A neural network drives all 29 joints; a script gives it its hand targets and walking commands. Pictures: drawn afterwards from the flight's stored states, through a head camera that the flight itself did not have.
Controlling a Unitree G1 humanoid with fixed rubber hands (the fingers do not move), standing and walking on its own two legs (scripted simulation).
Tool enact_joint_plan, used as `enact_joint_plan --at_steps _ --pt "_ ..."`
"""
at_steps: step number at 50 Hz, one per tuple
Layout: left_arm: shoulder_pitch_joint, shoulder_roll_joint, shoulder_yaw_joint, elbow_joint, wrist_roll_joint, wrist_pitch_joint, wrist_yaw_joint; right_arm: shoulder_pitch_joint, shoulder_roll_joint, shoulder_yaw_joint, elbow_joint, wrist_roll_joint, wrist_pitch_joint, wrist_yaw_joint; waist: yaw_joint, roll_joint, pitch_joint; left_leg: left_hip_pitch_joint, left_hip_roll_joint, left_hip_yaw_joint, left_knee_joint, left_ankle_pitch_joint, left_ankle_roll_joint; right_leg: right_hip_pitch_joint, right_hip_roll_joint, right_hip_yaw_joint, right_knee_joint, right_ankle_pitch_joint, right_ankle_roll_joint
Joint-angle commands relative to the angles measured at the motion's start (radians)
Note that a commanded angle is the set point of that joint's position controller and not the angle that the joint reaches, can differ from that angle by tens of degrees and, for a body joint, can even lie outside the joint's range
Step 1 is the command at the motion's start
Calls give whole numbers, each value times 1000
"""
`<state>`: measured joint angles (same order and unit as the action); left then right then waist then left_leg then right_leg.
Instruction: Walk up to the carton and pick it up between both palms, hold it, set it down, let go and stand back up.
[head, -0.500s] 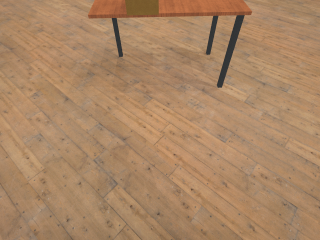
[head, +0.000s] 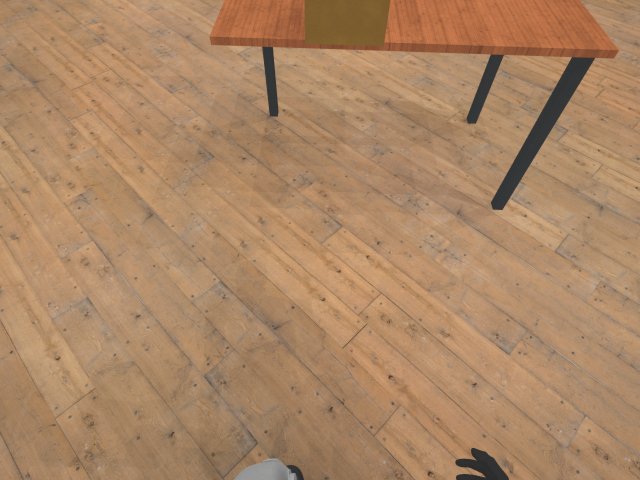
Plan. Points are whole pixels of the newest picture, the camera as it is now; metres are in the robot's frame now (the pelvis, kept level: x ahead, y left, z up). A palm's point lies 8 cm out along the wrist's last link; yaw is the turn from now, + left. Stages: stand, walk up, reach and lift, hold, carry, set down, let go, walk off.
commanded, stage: walk up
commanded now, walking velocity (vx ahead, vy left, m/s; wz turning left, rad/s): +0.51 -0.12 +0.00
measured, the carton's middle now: out of the picture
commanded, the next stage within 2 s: none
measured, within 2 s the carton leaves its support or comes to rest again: neither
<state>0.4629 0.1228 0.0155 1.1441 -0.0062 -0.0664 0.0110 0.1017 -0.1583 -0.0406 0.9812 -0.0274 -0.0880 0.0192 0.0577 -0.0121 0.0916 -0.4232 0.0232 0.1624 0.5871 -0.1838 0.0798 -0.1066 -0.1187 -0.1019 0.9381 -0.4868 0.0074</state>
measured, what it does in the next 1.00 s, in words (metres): walks ahead: right foot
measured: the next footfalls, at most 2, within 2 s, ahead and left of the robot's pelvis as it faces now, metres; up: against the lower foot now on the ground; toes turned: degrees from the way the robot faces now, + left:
right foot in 0.52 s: +0.46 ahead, -0.15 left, +0.00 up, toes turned -9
left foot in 1.10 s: +0.76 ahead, +0.14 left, +0.00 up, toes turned +10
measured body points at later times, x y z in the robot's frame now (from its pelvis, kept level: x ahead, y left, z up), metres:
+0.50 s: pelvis +0.28 -0.03 +0.00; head +0.33 -0.03 +0.44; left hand +0.41 +0.18 -0.15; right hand +0.13 -0.22 -0.14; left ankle +0.08 +0.08 -0.72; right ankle +0.42 -0.14 -0.72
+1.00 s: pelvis +0.54 -0.02 +0.02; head +0.57 -0.04 +0.47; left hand +0.41 +0.17 -0.11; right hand +0.64 -0.24 -0.15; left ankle +0.69 +0.14 -0.67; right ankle +0.42 -0.14 -0.72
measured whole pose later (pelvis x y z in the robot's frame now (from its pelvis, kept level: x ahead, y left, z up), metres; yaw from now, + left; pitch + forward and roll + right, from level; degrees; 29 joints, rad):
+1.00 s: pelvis +0.54 -0.02 +0.02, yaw +1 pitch +0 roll +2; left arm 0.52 0.09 0.01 1.12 0.02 -0.09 0.01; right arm 0.16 -0.20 -0.05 1.00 -0.02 -0.01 0.05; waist 0.08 0.04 0.06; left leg -0.60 0.11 0.12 0.71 0.02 -0.04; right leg 0.06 -0.10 -0.16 0.28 -0.34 0.04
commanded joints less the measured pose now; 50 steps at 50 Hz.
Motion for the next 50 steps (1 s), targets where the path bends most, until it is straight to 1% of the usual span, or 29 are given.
enact_joint_plan --at_steps 1,2,3,5,6,11,15,19,20,21,22,23,24,25,26,27,28,29,30,31,32,33,36,40,41,42,44,46,50 --pt "-46 79 43 -76 0 -9 -5 327 -212 -54 60 -15 -6 -10 -121 -51 -87 432 403 -500 -313 320 -7 -460 -11 144 346 146 -15" --pt "-77 51 39 -84 13 -3 -11 282 -157 -37 57 -5 -11 -8 -98 40 -13 316 327 -383 -318 401 -25 -440 -32 112 289 201 -8" --pt "-81 42 37 -93 18 9 -12 255 -96 -16 60 11 -11 -6 -76 121 19 244 259 -292 -341 363 -52 -400 -33 96 246 232 -12" --pt "-5 28 40 -68 17 35 -17 259 -67 -2 60 26 -12 -3 -40 171 -3 273 204 -186 -341 389 -84 -377 -11 63 200 281 -6" --pt "18 26 43 -57 15 52 -23 279 -83 -3 64 27 -19 -7 -26 179 -18 282 213 -143 -346 421 -91 -390 6 46 211 303 -2" --pt "-177 95 53 -132 24 75 -49 389 -89 7 97 9 -25 -17 -56 208 70 240 219 -138 -423 299 -74 -536 -16 30 133 446 26" --pt "-352 111 49 -189 29 54 -62 452 -108 9 101 7 -33 -28 -99 132 79 381 256 -161 -427 389 -17 -637 -18 11 -24 506 38" --pt "-490 96 33 -238 21 29 -65 480 -130 4 111 7 -34 -44 -144 124 66 518 272 -139 -406 438 19 -618 7 -31 -263 481 24" --pt "-514 82 28 -273 22 19 -64 474 -97 15 145 18 -24 -44 -107 246 25 484 172 -61 -396 309 18 -483 18 -34 -341 419 3" --pt "-502 107 33 -267 22 16 -60 481 -103 12 151 16 -20 -44 -111 261 16 491 172 -55 -388 347 28 -427 52 -68 -355 371 -10" --pt "-481 121 37 -258 31 13 -53 501 -121 6 161 12 -19 -46 -111 239 16 496 203 -70 -335 487 34 -371 72 -84 -367 320 -27" --pt "-415 133 45 -238 34 4 -44 511 -132 3 168 10 -18 -49 -79 196 -4 489 232 -89 -242 653 29 -283 89 -77 -391 301 -43" --pt "-263 144 56 -190 33 -9 -35 495 -148 -1 171 14 -14 -50 -2 124 -69 478 224 -71 -91 737 14 -138 110 -85 -445 363 -63" --pt "-68 175 72 -132 34 -22 -22 453 -180 -10 161 13 -12 -51 93 65 -188 422 179 -33 95 616 -8 57 73 -65 -450 419 -78" --pt "108 267 97 -98 48 -25 -9 491 -141 -2 138 18 -8 -50 129 -101 -344 211 122 -16 365 213 -23 334 -153 183 -421 339 -101" --pt "150 424 131 -88 39 -10 5 667 -56 2 153 68 9 -46 67 -263 -418 -130 -39 -54 630 -414 -76 572 -508 769 -575 405 -215" --pt "106 394 139 -84 -8 14 14 600 -118 -18 172 47 22 -45 52 -148 -455 -97 37 -185 759 -294 -67 425 -511 899 -641 239 -228" --pt "23 329 111 -102 6 7 10 405 -131 -30 103 20 19 -26 37 -1 -279 -92 54 -245 739 -247 -72 259 -414 700 -687 369 -129" --pt "-10 261 88 -86 28 -10 10 332 -64 -25 82 13 10 -19 12 26 -156 -125 68 -257 715 -160 -70 153 -342 456 -635 617 -56" --pt "-59 193 72 -81 30 -14 5 347 -8 -13 96 6 11 -10 -20 -55 -86 -105 106 -222 642 -88 -69 26 -258 283 -640 627 -29" --pt "-104 126 52 -83 23 -12 1 325 -2 -13 84 2 29 -8 -43 -122 -27 -68 118 -200 598 -41 -60 -74 -177 167 -671 561 16" --pt "-117 107 42 -88 22 -10 -6 361 9 -11 92 9 45 -10 -64 -162 1 -43 102 -175 585 -14 -57 -107 -154 112 -675 566 37" --pt "-74 122 34 -90 18 -22 -10 389 1 -15 101 5 86 3 -88 -160 16 -61 84 -115 580 28 -75 -150 -145 67 -715 558 7" --pt "-33 152 36 -89 36 -30 -7 248 -39 -19 31 11 100 35 -78 -207 87 -194 107 -129 492 183 -94 -156 -148 15 -789 386 4" --pt "-4 144 33 -85 37 -31 -6 195 -56 -21 12 11 96 41 -59 -196 102 -222 113 -132 458 212 -99 -143 -158 27 -801 382 -6" --pt "30 135 29 -78 35 -33 -3 145 -68 -23 -7 9 90 44 -43 -174 116 -249 117 -133 418 236 -104 -120 -173 41 -805 424 -21" --pt "69 140 25 -71 25 -39 2 95 -74 -23 -23 -2 78 43 -38 -125 113 -278 125 -90 318 248 -121 -38 -191 49 -775 634 -62" --pt "73 160 28 -75 20 -44 10 45 -50 -12 -33 1 64 38 -22 -97 91 -240 107 -54 173 231 -130 28 -186 11 -732 789 -76" --pt "105 208 49 -56 25 -38 29 -31 -48 -2 -61 12 52 29 24 -164 40 -98 67 -16 -23 143 -110 106 -197 -6 -662 913 -75"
